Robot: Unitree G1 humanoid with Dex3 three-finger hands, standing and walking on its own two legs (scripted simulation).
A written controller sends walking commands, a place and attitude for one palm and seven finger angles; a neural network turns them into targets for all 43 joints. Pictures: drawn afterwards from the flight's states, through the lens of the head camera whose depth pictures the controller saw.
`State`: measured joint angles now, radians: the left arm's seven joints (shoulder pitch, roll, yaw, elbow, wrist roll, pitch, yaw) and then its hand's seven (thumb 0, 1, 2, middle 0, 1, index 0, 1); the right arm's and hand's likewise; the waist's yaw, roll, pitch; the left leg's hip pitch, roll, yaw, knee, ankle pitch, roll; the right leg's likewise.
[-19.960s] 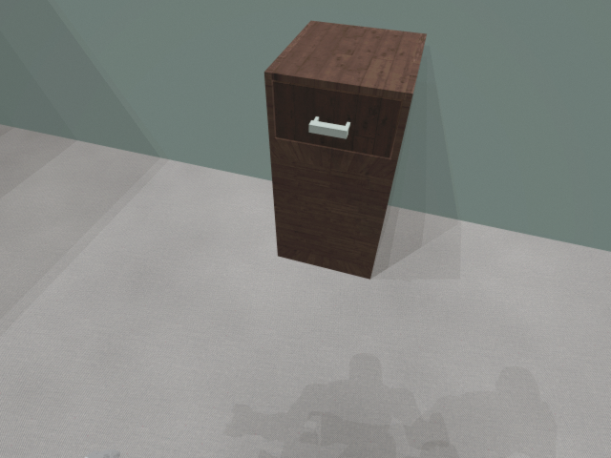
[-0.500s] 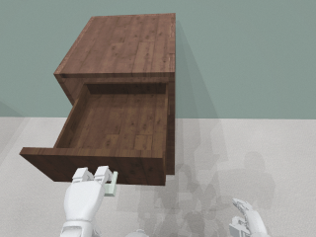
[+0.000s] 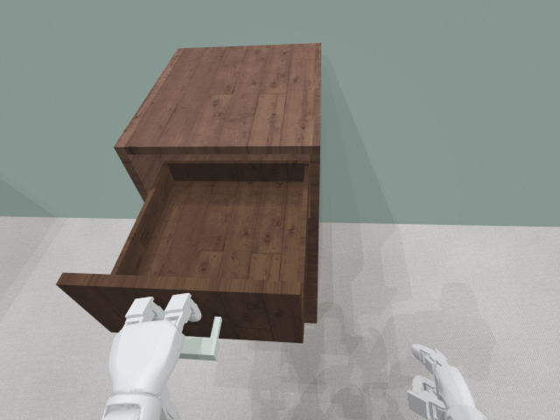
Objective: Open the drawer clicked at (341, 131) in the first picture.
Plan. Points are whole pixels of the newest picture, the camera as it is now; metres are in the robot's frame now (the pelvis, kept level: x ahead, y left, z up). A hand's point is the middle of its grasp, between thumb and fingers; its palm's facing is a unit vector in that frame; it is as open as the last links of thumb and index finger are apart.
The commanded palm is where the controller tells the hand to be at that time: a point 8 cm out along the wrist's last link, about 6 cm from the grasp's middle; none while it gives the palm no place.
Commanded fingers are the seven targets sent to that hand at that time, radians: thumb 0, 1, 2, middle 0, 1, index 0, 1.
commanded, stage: lift the hand off the handle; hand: left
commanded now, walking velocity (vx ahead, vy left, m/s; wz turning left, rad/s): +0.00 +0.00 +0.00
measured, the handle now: (185, 333) +0.25 +0.18 -0.03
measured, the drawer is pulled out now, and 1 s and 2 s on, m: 0.29 0.29 0.29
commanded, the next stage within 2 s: draw the hand back to the body in 1.54 s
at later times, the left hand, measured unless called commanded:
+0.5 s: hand (159, 349) +0.21 +0.19 +0.03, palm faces +0.02 -0.17 -0.99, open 13.5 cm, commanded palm +0.19 +0.18 +0.10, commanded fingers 0.00 -0.50 0.30 -0.30 -1.20 -0.30 -1.20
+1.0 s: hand (152, 335) +0.21 +0.19 +0.06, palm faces +0.02 -0.18 -0.98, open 13.6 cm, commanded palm +0.19 +0.19 +0.14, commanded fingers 0.00 -0.50 0.30 -0.30 -1.20 -0.30 -1.20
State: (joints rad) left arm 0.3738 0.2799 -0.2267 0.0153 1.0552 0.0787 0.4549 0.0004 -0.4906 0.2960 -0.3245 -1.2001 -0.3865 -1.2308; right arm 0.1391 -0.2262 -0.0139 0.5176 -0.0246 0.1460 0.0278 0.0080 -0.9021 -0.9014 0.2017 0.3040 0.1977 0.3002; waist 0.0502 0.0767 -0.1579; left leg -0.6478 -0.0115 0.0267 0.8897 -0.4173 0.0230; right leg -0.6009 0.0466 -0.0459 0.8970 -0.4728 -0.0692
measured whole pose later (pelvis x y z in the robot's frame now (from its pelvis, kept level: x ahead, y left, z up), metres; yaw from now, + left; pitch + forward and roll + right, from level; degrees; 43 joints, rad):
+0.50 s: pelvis +0.01 +0.01 +0.01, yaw -1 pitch +8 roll +0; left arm 0.42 0.31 -0.22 -0.13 1.04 0.07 0.38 0.00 -0.49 0.30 -0.32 -1.20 -0.38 -1.23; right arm 0.15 -0.23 -0.01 0.51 -0.02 0.14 0.05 0.01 -0.90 -0.90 0.20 0.30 0.20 0.30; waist 0.07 0.08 -0.14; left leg -0.56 -0.01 0.04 0.82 -0.40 0.03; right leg -0.52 0.05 -0.03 0.83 -0.45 -0.06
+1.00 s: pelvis +0.01 +0.00 +0.02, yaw -1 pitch +6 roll +0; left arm 0.41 0.35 -0.20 -0.22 0.99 0.08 0.27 0.00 -0.49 0.30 -0.39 -1.23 -0.37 -1.23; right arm 0.14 -0.23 0.00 0.52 -0.01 0.13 0.04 0.01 -0.90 -0.90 0.20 0.30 0.20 0.30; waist 0.09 0.09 -0.11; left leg -0.46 -0.01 0.03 0.73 -0.36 0.03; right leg -0.42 0.05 -0.03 0.73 -0.41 -0.06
